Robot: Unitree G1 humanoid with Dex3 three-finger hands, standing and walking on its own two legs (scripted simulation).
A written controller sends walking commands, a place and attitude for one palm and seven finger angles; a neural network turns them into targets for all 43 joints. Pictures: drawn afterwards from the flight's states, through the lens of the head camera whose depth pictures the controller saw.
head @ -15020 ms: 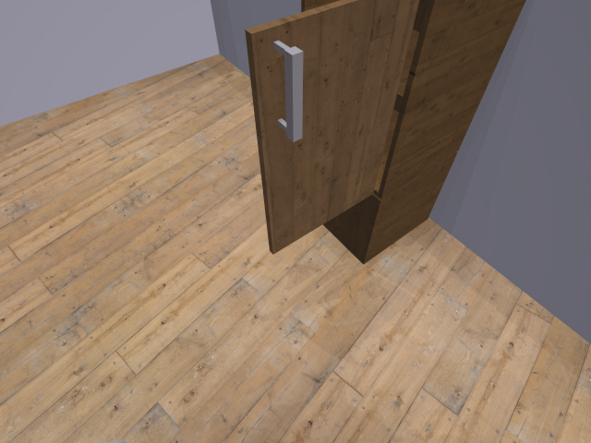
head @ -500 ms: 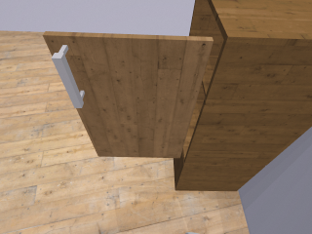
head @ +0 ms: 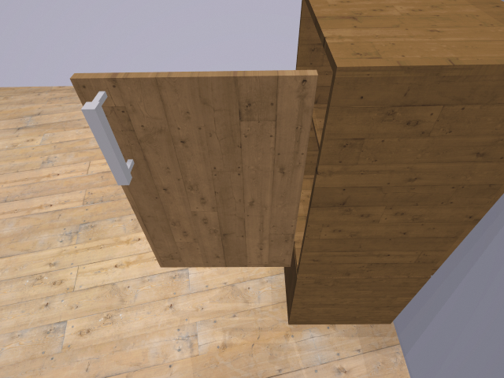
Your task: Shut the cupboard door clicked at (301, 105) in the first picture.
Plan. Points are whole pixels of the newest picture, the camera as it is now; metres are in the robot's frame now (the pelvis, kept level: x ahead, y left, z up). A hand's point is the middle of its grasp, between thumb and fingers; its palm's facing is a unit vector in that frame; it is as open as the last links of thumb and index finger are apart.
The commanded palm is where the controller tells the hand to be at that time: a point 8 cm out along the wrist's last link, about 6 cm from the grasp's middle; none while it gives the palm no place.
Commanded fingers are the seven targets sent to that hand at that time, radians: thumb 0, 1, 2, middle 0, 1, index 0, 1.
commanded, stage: come to a stop and stand still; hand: left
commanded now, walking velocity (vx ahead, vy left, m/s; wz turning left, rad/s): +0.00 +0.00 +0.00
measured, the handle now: (113, 140) +0.45 +0.27 +0.15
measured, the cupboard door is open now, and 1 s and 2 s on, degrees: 90 90 90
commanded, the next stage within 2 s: look again from close up in 0.76 s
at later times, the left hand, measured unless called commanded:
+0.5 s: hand out of the picture +0.02 +0.15 -0.16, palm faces +0.02 -0.97 -0.23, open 7.3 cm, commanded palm none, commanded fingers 0.00 0.90 0.90 -0.20 -0.30 -0.20 -0.30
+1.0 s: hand out of the picture +0.03 +0.15 -0.16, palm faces +0.04 -0.98 -0.22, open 7.3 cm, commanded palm none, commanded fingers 0.00 0.90 0.90 -0.20 -0.30 -0.20 -0.30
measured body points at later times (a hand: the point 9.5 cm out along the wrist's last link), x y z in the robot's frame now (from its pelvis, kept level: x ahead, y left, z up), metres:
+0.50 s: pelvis +0.01 -0.03 +0.01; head +0.03 -0.05 +0.46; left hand +0.02 +0.20 -0.14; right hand -0.04 -0.24 -0.16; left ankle -0.06 +0.08 -0.73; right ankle +0.06 -0.11 -0.73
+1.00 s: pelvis +0.02 -0.03 +0.01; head +0.04 -0.04 +0.46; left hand +0.03 +0.20 -0.14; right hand +0.00 -0.24 -0.16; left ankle -0.06 +0.08 -0.73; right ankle +0.06 -0.11 -0.73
